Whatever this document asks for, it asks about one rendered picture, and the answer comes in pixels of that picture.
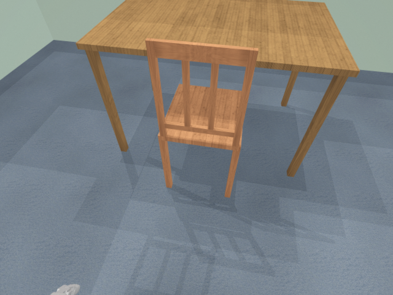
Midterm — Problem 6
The table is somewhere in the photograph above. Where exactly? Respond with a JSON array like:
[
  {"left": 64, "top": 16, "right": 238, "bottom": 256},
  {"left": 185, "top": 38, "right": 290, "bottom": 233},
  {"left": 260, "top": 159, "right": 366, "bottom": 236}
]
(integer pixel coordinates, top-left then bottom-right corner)
[{"left": 76, "top": 0, "right": 360, "bottom": 177}]

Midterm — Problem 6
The chair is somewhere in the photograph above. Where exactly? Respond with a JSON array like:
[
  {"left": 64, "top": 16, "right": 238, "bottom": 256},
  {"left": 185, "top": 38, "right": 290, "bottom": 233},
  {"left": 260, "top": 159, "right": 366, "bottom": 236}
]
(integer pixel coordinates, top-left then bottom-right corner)
[{"left": 145, "top": 38, "right": 259, "bottom": 198}]

